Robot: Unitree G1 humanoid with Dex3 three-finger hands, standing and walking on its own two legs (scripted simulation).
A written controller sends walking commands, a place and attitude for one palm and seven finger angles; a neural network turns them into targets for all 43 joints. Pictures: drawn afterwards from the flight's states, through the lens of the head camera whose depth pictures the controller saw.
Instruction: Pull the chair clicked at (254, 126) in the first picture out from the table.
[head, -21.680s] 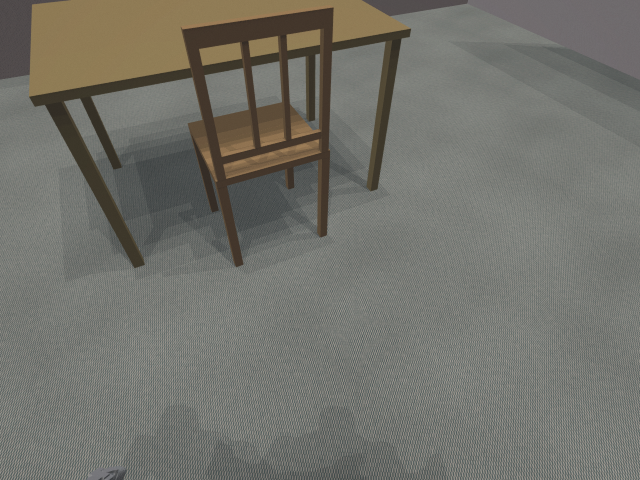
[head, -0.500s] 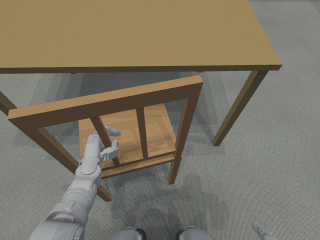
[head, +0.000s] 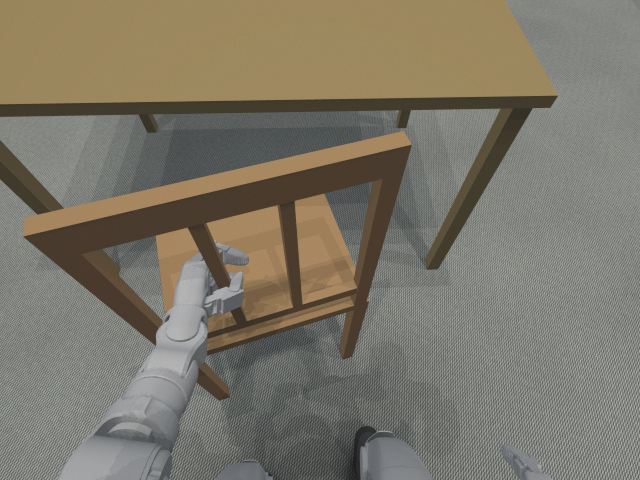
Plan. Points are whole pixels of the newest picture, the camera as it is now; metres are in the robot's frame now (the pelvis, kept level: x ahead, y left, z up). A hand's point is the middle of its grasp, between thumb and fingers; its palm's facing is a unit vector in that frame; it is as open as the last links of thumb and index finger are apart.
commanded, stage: step backward, pulling the chair out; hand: left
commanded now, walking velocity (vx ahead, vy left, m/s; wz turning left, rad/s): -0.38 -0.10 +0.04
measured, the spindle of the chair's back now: (223, 280) +0.38 +0.15 -0.06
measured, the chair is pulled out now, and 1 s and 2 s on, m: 0.19 0.26 0.41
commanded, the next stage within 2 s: none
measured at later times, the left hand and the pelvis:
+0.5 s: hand (232, 323) +0.31 +0.12 -0.06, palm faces +0.00 -0.98 -0.19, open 5.1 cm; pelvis -0.04 +0.00 +0.00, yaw +0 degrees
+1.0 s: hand (228, 343) +0.29 +0.13 -0.06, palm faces +0.00 -0.98 -0.19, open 5.1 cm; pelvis -0.07 +0.00 +0.00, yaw +0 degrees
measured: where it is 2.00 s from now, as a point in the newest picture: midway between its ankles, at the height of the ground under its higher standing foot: outside the picture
